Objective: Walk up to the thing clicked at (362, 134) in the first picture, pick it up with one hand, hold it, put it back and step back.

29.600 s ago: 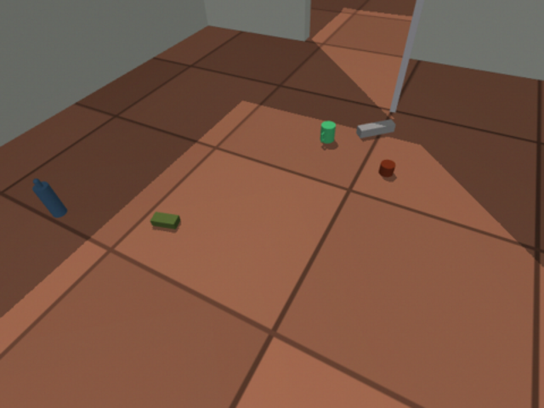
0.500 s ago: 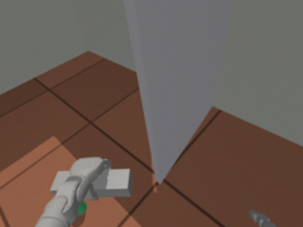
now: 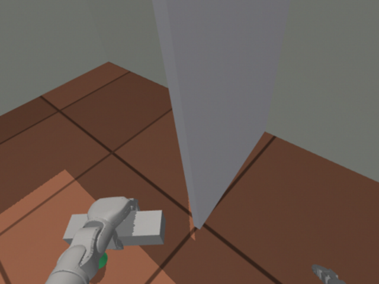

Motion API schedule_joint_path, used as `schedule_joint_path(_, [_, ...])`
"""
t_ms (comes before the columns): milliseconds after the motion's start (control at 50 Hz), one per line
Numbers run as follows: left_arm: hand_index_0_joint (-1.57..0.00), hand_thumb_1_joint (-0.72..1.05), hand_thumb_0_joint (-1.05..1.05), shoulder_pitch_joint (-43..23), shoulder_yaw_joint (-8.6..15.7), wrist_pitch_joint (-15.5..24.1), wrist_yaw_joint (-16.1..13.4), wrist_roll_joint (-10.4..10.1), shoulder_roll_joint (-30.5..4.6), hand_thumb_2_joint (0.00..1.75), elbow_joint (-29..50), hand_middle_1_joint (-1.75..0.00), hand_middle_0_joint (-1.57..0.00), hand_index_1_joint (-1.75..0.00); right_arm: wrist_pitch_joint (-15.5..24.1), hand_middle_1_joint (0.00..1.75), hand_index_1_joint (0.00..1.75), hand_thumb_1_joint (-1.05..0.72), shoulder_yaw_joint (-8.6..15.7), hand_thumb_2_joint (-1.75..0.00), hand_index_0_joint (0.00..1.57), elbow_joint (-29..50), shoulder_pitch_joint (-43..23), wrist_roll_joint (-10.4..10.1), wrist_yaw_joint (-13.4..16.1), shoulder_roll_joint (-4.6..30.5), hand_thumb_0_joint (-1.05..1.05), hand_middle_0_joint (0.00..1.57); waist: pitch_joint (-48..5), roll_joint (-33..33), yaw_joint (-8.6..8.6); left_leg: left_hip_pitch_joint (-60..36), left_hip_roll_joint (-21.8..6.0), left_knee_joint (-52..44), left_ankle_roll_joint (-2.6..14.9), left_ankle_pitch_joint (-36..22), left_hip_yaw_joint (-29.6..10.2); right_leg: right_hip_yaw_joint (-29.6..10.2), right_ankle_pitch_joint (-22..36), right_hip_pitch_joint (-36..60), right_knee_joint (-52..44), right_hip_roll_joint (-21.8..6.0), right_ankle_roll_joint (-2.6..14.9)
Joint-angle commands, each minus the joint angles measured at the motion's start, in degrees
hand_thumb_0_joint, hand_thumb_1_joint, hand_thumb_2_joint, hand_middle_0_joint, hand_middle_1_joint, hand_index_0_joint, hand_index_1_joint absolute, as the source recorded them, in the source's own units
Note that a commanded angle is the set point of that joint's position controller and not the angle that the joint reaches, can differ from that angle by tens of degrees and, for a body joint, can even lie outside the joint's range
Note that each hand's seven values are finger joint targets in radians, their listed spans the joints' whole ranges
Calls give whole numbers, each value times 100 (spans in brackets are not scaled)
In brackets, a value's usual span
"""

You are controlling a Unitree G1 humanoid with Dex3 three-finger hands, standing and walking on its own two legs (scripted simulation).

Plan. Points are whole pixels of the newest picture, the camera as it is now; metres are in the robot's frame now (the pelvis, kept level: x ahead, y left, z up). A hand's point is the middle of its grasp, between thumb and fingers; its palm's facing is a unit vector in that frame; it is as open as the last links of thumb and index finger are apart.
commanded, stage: crouch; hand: left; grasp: from above
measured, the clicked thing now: (117, 229) +0.30 +0.23 -0.06
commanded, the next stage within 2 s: lower in 1.90 s
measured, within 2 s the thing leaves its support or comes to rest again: neither
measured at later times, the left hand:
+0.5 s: hand (132, 243) +0.33 +0.25 -0.25, palm faces -0.41 +0.06 -0.91, open 9.3 cm
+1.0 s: hand (145, 255) +0.37 +0.26 -0.47, palm faces -0.46 +0.00 -0.89, open 9.3 cm
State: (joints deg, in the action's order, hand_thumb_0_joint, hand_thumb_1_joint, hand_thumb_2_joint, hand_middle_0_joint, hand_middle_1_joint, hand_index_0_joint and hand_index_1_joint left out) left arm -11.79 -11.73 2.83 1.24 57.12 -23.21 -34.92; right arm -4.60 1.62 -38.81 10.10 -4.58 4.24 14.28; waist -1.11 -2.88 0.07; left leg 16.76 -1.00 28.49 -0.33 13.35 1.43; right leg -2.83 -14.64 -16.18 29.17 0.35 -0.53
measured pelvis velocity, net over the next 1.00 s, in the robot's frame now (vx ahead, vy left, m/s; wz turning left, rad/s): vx -0.07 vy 0.01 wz -0.04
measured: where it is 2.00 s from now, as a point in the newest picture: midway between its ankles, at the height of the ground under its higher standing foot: outside the picture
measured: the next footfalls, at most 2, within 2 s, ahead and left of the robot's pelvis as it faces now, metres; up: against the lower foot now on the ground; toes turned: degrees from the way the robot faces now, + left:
none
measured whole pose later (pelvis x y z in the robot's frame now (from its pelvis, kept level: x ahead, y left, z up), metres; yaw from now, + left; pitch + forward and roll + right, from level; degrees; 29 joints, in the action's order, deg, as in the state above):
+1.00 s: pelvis -0.07 +0.01 -0.31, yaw -2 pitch +38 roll -6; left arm -45.5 1.5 12.4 -19.6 71.6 -34.1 -71.2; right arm 2.2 1.1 -42.6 10.4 4.4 -2.9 13.7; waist -10.7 -1.6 -9.7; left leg 115.9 -0.4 114.1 0.5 36.8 -4.6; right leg 2.1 -38.8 -111.1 111.3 1.5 -2.0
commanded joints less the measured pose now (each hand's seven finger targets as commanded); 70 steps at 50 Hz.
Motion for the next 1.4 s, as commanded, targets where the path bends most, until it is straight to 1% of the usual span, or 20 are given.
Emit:
schedule_joint_path(0, [-98, 66, 0, -1456, 480, 143, -328, 88, -971, 77, 548, -82, -93, -78, 175, 30, 30, -89, 225, -90, 20, 712, -384, 46, 23, 698, 0, 20, -1028, 569, -66, -512, 222, -75, 146, -1065, 50, 160, 1044, -97, -339, 117, 67])
schedule_joint_path(60, [-99, 65, 0, -1752, 602, 348, -602, 224, -1071, 79, 178, -79, -95, -76, 136, 30, 30, -89, 227, -90, 20, 666, -313, 104, -7, 715, 0, 20, -963, 582, -176, -12, 237, 340, 141, -757, 40, 168, 763, -603, 23, 104, 82])
schedule_joint_path(180, [-97, 64, 0, -2651, 692, 524, -1514, 807, -1133, 77, -525, -82, -93, -78, 146, 30, 30, -90, 406, -90, 20, 509, 81, 316, -142, 796, 0, 20, -1973, 90, -276, 1185, 230, 1905, 34, -545, 44, 196, 565, -1944, 1495, 130, 152])
schedule_joint_path(220, [-97, 63, 0, -2990, 632, 486, -1791, 944, -1073, 76, -939, -82, -92, -77, 139, 30, 30, -90, 448, -90, 20, 469, 273, 379, -211, 850, 0, 20, -2232, 115, -425, 1685, 184, 2457, 71, -530, -7, 195, 527, -2482, 1959, 152, 152])
schedule_joint_path(240, [-97, 63, 0, -3075, 558, 464, -1886, 988, -953, 75, -1199, -82, -92, -78, 146, 30, 30, -90, 464, -90, 20, 451, 308, 396, -237, 858, 0, 20, -2292, 241, -465, 2006, 191, 2724, 109, -435, -1, 201, 463, -2728, 2156, 139, 135])
schedule_joint_path(320, [-95, 59, 0, -3811, 740, 447, -2114, 1068, -1350, 75, -1612, -82, -90, -78, 230, 30, 30, -90, 532, -90, 20, 346, 489, 468, -283, 967, 0, 20, -2861, -107, -464, 2875, 190, 3491, 103, 7, -73, 325, 4, -3729, 3021, 182, 184])
schedule_joint_path(380, [-94, 59, 0, -3928, 751, 382, -2224, 1046, -1289, 73, -1966, -82, -88, -77, 320, 30, 30, -90, 550, -90, 20, 300, 583, 514, -283, 1009, 0, 20, -3148, -196, -542, 3465, 172, 3945, 115, 380, -167, 400, -347, -4422, 3596, 201, 227])
schedule_joint_path(520, [-97, 64, 0, -4417, 1106, 265, -2233, 1023, -1803, 78, -2080, -82, -93, -77, 487, 30, 30, -89, 626, -90, 20, 206, 784, 615, -255, 1098, 0, 20, -4102, -396, -568, 4505, 116, 4932, 113, 865, -376, 526, -806, -5554, 4785, 189, 280])
schedule_joint_path(600, [-94, 60, 0, -4682, 1204, 276, -2173, 1048, -1982, 76, -2353, -81, -90, -77, 541, 30, 30, -90, 586, -90, 20, 161, 825, 652, -248, 1100, 0, 20, -3969, -463, -670, 5193, 116, 5226, 75, 1644, -494, 584, -1459, -6283, 5246, 199, 315])
schedule_joint_path(620, [-94, 59, 0, -4796, 1144, 304, -2136, 1047, -1912, 76, -2477, -81, -89, -77, 563, 30, 30, -90, 571, -90, 20, 130, 822, 664, -254, 1092, 0, 20, -3862, -391, -786, 5499, 122, 5390, 98, 1869, -487, 575, -1619, -6469, 5326, 201, 304])
schedule_joint_path(640, [-92, 56, 0, -4930, 1278, 361, -2122, 1029, -2176, 77, -2273, -79, -88, -76, 569, 30, 30, -90, 580, -90, 20, 176, 849, 652, -262, 1093, 0, 20, -4056, -360, -732, 5627, 150, 5475, 108, 2012, -473, 570, -1776, -6410, 5387, 226, 316])
schedule_joint_path(680, [-94, 60, 0, -4782, 1237, 434, -2046, 967, -1989, 73, -2638, -80, -88, -75, 610, 30, 30, -89, 543, -90, 20, 119, 873, 682, -311, 1096, 0, 20, -3951, -204, -831, 6030, 161, 5785, 142, 2118, -493, 582, -1881, -6719, 5616, 213, 307])
schedule_joint_path(840, [-97, 64, 0, -5469, 1461, 904, -2178, 1252, -2480, 77, -2562, -79, -93, -75, 743, 30, 30, -89, 402, -90, 20, -77, 968, 810, -510, 1195, 0, 20, -4461, -850, -976, 6421, 151, 6671, 88, 2060, -666, 736, -1837, -7945, 6613, 174, 327])
schedule_joint_path(900, [-97, 62, 0, -5267, 1671, 949, -2347, 1394, -2683, 75, -2746, -77, -93, -73, 749, 30, 30, -90, 363, -90, 20, -170, 1052, 889, -612, 1200, 0, 20, -4682, -1074, -869, 6343, 152, 7027, 92, 1486, -570, 754, -1468, -8069, 6888, 169, 321])
schedule_joint_path(940, [-97, 61, 0, -5619, 1754, 980, -2427, 1422, -2794, 75, -2455, -77, -92, -72, 773, 30, 30, -90, 375, -90, 20, -206, 1083, 947, -679, 1234, 0, 20, -5153, -1330, -891, 6109, 117, 7274, 84, 1016, -572, 804, -1135, -8178, 7131, 174, 314])
schedule_joint_path(1020, [-98, 61, 0, -5533, 1809, 947, -2525, 1533, -2821, 71, -2686, -72, -94, -68, 742, 30, 30, -91, 376, -90, 20, -272, 1172, 1008, -799, 1244, 0, 20, -5175, -1399, -927, 6183, 111, 7694, 115, 408, -486, 849, -703, -8231, 7397, 227, 302])
schedule_joint_path(1200, [-101, 67, 0, -5459, 1730, 897, -2473, 1405, -2729, 75, -3361, -76, -97, -72, 735, 30, 30, -91, 350, -90, 20, -277, 1103, 1093, -981, 1240, 0, 20, -4454, -1067, -1080, 7097, 71, 8208, 171, 999, -476, 904, -1010, -8599, 7779, 265, 268])
schedule_joint_path(1240, [-100, 66, 0, -5937, 1797, 961, -2451, 1403, -3005, 73, -3040, -77, -95, -72, 729, 30, 30, -91, 348, -90, 20, -285, 1087, 1088, -989, 1292, 0, 20, -4719, -1227, -1076, 7064, 50, 8318, 166, 959, -495, 921, -942, -8643, 7920, 288, 274])
schedule_joint_path(1280, [-101, 67, 0, -5749, 1723, 1005, -2397, 1453, -2936, 71, -3368, -75, -97, -71, 703, 30, 30, -91, 317, -90, 20, -288, 1091, 1103, -1001, 1280, 0, 20, -4546, -1127, -1140, 7293, 54, 8500, 180, 986, -468, 927, -957, -8717, 8004, 314, 259])
schedule_joint_path(1380, [-101, 68, 0, -5906, 1897, 1140, -2434, 1538, -3335, 74, -3550, -80, -96, -75, 680, 30, 30, -91, 199, -90, 20, -300, 1059, 1150, -1044, 1317, 0, 20, -4487, -1093, -1125, 7737, 69, 8746, 192, 1104, -418, 943, -976, -8684, 8228, 352, 250])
